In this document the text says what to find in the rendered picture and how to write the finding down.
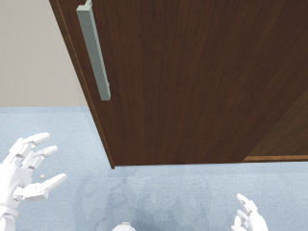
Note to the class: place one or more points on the right robot hand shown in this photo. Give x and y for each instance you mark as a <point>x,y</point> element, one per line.
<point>250,218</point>

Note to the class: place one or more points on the left robot hand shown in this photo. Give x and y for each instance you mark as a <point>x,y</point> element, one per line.
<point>12,175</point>

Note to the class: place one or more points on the wardrobe door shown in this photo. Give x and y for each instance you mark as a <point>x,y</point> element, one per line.
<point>289,136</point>
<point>192,81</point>

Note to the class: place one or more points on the robot left forearm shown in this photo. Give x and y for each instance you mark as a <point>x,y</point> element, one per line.
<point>8,216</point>

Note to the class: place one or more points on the handle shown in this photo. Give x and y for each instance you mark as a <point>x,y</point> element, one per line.
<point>87,23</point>

